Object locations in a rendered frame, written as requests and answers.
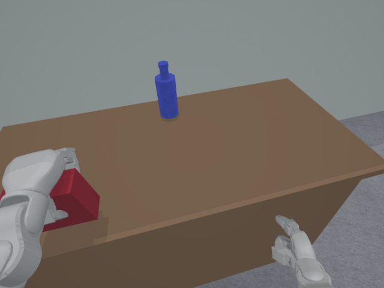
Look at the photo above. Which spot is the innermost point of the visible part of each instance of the left robot forearm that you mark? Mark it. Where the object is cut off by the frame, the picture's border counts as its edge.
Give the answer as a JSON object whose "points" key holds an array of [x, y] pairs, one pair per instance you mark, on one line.
{"points": [[22, 215]]}

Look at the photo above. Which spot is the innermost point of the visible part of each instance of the left robot hand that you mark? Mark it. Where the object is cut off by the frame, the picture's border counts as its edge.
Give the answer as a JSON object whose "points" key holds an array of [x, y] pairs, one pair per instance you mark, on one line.
{"points": [[39, 172]]}

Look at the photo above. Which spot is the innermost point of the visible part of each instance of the sponge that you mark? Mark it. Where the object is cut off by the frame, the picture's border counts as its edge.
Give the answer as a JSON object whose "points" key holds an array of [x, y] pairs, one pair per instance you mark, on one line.
{"points": [[74, 195]]}

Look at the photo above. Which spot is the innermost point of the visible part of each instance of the right robot hand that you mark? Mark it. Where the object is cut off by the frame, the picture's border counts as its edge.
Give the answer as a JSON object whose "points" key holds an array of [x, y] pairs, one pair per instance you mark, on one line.
{"points": [[287, 251]]}

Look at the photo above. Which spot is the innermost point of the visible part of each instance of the table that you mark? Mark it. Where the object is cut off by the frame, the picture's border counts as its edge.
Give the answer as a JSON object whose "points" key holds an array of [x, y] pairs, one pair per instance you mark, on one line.
{"points": [[190, 200]]}

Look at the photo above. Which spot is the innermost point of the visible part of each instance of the right robot forearm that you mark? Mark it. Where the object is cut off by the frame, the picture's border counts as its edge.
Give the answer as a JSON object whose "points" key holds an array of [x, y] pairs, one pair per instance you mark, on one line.
{"points": [[311, 274]]}

